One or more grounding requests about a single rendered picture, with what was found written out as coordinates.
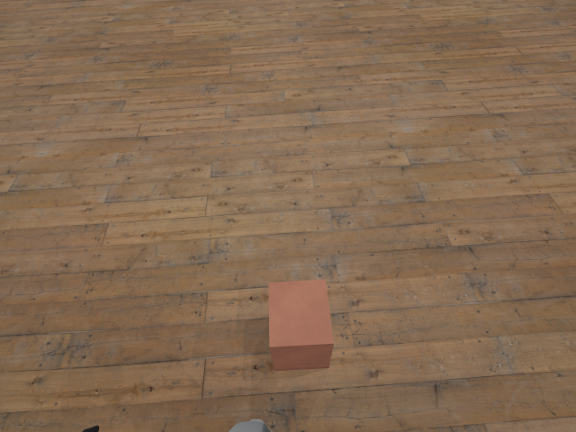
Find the carton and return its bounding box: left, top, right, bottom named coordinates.
left=268, top=279, right=334, bottom=371

